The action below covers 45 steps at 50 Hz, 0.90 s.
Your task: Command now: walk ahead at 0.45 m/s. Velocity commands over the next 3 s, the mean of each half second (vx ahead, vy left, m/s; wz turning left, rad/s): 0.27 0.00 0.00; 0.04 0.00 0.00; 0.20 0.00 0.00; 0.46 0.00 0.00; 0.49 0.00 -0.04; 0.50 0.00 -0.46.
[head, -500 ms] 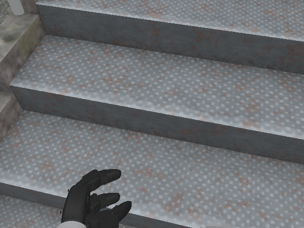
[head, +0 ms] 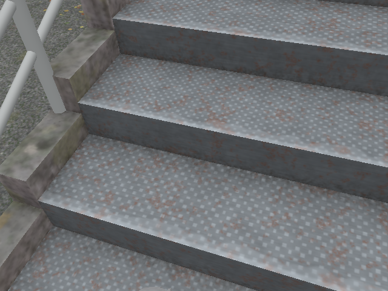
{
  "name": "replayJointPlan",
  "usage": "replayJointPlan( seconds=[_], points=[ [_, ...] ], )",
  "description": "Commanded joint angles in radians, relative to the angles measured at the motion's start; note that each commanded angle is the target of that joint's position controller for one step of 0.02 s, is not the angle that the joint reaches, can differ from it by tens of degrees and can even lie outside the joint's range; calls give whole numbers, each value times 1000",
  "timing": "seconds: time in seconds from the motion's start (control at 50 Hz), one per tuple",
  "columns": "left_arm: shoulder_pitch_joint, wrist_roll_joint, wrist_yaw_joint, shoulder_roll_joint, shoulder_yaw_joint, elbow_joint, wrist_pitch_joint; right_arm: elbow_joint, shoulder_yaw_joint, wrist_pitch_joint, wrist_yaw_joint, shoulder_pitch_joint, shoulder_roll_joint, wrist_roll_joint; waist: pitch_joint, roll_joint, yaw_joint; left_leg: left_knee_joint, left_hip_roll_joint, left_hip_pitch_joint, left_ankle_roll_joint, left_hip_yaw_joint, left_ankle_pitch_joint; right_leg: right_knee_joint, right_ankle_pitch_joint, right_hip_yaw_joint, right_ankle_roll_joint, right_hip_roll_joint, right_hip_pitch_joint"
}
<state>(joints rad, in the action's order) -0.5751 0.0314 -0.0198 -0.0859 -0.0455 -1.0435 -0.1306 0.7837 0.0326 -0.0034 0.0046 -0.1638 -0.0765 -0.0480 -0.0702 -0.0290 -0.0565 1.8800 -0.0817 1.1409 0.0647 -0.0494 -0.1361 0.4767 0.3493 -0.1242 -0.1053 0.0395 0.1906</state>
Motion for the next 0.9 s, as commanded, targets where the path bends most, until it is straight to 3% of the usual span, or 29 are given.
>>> replayJointPlan(
  seconds=[0.02, 0.08, 0.12, 0.14, 0.16, 0.18, 0.2, 0.22, 0.24, 0.26, 0.28, 0.3, 0.32, 0.34, 0.36, 0.38, 0.4, 0.46, 0.5, 0.52, 0.58, 0.66, 0.74, 0.8, 0.82, 0.84, 0.86, 0.88, 0.9],
  points=[
    [-150, 13, -8, -90, -10, -13, -15, -155, -12, -10, -3, 279, 15, -4, 225, 38, -20, 168, -17, 480, -3, 5, -145, -268, 204, 414, -109, -323, -202],
    [-148, 6, -14, -68, 12, -40, -19, -221, -39, -28, 2, 347, 29, 14, 237, 85, -8, 182, -26, 584, 30, -24, -241, -269, -59, 371, -70, -317, -262],
    [-151, -13, -26, -66, 15, -52, -5, -282, -57, -34, 9, 423, 27, 21, 252, 96, -15, -22, -36, 478, 34, -72, -259, -338, -223, 298, -44, -269, -207],
    [-143, -23, -33, -77, 16, -43, 8, -282, -58, -27, 18, 387, -7, 32, 219, 110, -16, -197, -24, 313, 30, -141, -259, -417, -403, 237, -66, -248, -179],
    [-140, -36, -43, -70, 14, -45, 14, -286, -67, -16, 22, 381, 24, 31, 180, 105, -26, -353, -29, 98, 53, -132, -218, -469, -657, 177, -62, -256, -153],
    [-93, -37, -42, -77, 20, -23, 18, -271, -70, -6, 21, 323, 28, 55, 149, 92, -10, -545, 23, -136, 74, -211, -214, -454, -933, 104, -52, -226, -102],
    [-47, -44, -31, -144, 13, 12, 12, -241, -63, -9, 13, 227, 18, 86, 60, 152, 57, -645, 102, -416, 111, -242, -181, -351, -1476, 63, -37, -237, -85],
    [-57, -57, -22, -204, -6, 21, -2, -173, -42, -10, -3, 46, -9, 95, -79, 249, 123, -673, 156, -628, 134, -230, -112, -204, -1760, 71, -38, -273, -131],
    [-25, -76, -6, -288, -25, 26, -14, -129, -19, -9, -11, -100, -81, 78, -184, 262, 213, -812, 174, -773, 149, -191, -82, -23, -1824, 75, -29, -284, -214],
    [43, -92, 12, -320, -43, 41, -32, -69, 2, -17, -7, -234, -135, 54, -242, 248, 283, -1039, 143, -939, 158, -94, 38, 192, -1623, 53, 15, -242, -216],
    [-93, -102, 33, -188, -19, 64, -40, -25, 33, -42, -14, -305, -244, 17, -351, 29, 230, -1084, -166, -1285, 350, 398, 389, 647, -894, 110, 82, -94, 172],
    [-42, -75, 51, -236, -46, 62, -44, -15, 58, -22, -31, -305, -294, 11, -469, -111, 245, -1446, -303, -1229, 417, 816, 662, 1152, -107, 191, 99, 118, 234],
    [-32, -50, 55, -133, -37, 111, -27, -25, 58, -32, -26, -142, -284, 24, -395, -13, 123, -1465, -311, -1082, 384, 727, 510, 1297, -140, 324, 88, 44, 297],
    [-7, -23, 46, -105, -30, 134, -3, -6, 47, -43, -24, -46, -213, 28, -257, 73, 59, -1445, -290, -944, 352, 636, 257, 1304, -179, 239, 77, -10, 354],
    [104, 5, 31, -88, -25, 179, 8, 50, 33, -48, -28, -45, -139, 30, -100, 106, 61, -1429, -236, -814, 291, 538, 70, 1333, -196, 218, 50, -36, 444],
    [187, 16, 15, -58, -16, 235, 23, 98, 9, -56, -32, -53, -62, 21, 5, 73, 29, -1447, -184, -704, 245, 433, -12, 1346, -187, 250, 22, -51, 506],
    [192, 10, 5, -40, -3, 247, 38, 126, 3, -68, -33, -53, -34, 8, 45, 81, 6, -1481, -165, -657, 215, 350, -68, 1364, -171, 250, 1, -50, 542],
    [177, -2, -9, 4, 27, 285, 53, 166, -1, -99, -28, -83, -54, 17, 59, 44, -53, -1482, -124, -647, 176, 164, 160, 1247, -208, 278, -4, -51, 610],
    [157, 0, -21, -42, 13, 250, 66, 161, -13, -114, -22, -95, -63, 20, 7, 75, -47, -1482, -114, -662, 174, 90, 397, 1192, -260, 195, 27, -36, 565],
    [136, -4, -30, -37, 13, 230, 66, 165, -12, -123, -22, -132, -88, 17, -8, 40, -42, -1481, -127, -679, 185, 66, 500, 1240, -266, 159, 45, -35, 573],
    [266, 5, -46, -35, 10, 252, 80, 180, -1, -128, -19, -210, -119, 24, 5, -51, 17, -1513, -139, -810, 202, 107, 406, 1389, -223, 106, 66, -56, 746],
    [381, 21, -29, -48, -2, 282, 85, 163, 11, -105, -45, -261, -94, 12, 19, -25, 73, -1524, -146, -921, 197, 165, 69, 1378, -257, 125, 83, -115, 834],
    [380, 10, -10, -34, -6, 269, 111, 155, 14, -119, -72, -266, -80, 7, 18, -45, 73, -1521, -174, -948, 208, 181, 192, 1249, -232, 117, 93, -122, 747],
    [358, -5, -6, -2, 18, 254, 123, 138, 17, -129, -79, -163, -84, 1, 21, -85, 21, -1537, -138, -845, 146, 77, 317, 633, -163, 117, 86, -151, 423],
    [349, -15, -13, 11, 26, 240, 121, 135, 24, -128, -74, -149, -104, -7, 16, -153, 28, -1556, -142, -832, 134, 64, 411, 453, -50, 84, 75, -114, 296],
    [320, -23, -22, -1, 23, 221, 118, 143, 34, -120, -70, -200, -120, -10, 1, -193, 53, -1548, -155, -895, 136, 85, 469, 305, 14, 62, 74, -78, 222],
    [233, -34, -30, -14, 15, 178, 112, 153, 37, -106, -63, -236, -122, 4, -7, -204, 48, -1503, -166, -955, 124, 102, 521, 147, -90, 49, 68, -62, 144],
    [157, -30, -34, -12, 15, 134, 95, 153, 43, -91, -59, -225, -134, 24, 11, -168, 26, -1447, -147, -983, 100, 87, 500, -79, -243, 30, 62, -51, 72],
    [163, -10, -34, -43, 9, 110, 70, 161, 55, -72, -44, -262, -123, 46, 82, -22, 54, -1318, -67, -1027, 55, 36, 340, -229, -356, 83, 79, -73, 97]
  ],
)
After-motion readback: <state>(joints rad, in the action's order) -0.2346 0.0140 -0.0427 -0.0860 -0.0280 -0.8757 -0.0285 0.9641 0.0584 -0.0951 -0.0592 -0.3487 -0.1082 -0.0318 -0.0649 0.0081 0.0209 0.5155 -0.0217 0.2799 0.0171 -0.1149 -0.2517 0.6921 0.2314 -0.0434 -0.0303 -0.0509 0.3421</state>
